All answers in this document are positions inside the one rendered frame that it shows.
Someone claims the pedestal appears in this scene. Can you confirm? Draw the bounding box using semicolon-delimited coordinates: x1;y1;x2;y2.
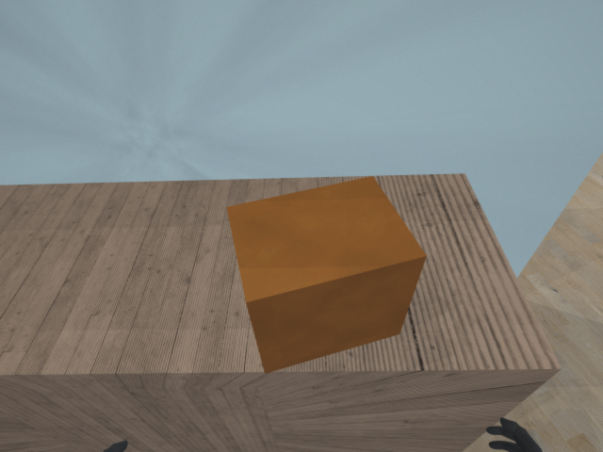
0;173;562;452

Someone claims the carton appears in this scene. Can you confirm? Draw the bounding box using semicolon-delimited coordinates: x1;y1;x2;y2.
227;176;427;374

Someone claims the robot right hand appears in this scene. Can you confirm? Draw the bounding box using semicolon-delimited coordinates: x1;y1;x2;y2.
486;417;543;452

